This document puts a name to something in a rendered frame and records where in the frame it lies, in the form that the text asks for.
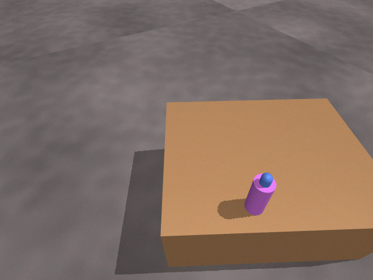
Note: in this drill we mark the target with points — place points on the bottle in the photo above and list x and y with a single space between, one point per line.
262 188

